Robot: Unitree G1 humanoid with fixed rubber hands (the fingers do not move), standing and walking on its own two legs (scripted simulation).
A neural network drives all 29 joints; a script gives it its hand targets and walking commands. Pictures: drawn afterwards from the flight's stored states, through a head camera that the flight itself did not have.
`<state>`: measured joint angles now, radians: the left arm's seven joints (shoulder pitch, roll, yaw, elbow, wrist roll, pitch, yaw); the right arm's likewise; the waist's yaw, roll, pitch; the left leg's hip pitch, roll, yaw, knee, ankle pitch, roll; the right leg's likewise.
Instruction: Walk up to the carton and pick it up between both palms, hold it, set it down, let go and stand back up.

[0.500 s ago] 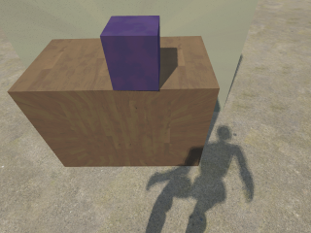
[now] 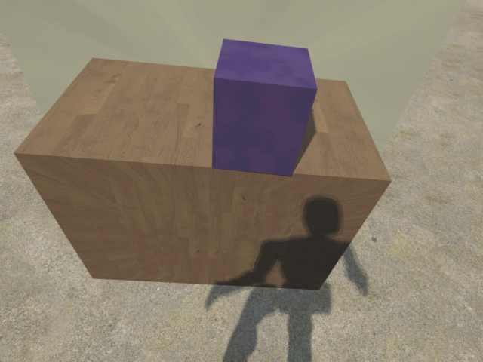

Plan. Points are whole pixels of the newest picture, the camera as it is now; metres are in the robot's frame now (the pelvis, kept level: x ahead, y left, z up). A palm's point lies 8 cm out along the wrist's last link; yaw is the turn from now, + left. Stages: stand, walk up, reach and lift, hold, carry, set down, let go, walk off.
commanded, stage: walk up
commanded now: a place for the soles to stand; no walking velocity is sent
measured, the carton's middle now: (258, 109) +0.71 +0.00 +0.06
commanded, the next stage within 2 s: none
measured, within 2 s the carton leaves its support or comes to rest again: neither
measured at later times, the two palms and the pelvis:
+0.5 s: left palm out of the picture +0.11 +0.28 -0.09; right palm out of the picture +0.11 -0.36 -0.12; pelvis +0.04 -0.05 -0.01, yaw -2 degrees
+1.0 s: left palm out of the picture +0.13 +0.28 -0.11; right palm out of the picture +0.07 -0.37 -0.10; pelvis +0.04 -0.04 -0.01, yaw -1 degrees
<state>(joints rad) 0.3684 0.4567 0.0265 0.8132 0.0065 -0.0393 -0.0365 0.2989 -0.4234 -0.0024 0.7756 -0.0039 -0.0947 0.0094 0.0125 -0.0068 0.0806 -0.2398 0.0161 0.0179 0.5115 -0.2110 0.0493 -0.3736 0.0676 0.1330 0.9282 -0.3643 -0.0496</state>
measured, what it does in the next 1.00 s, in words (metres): steps on the spot: right foot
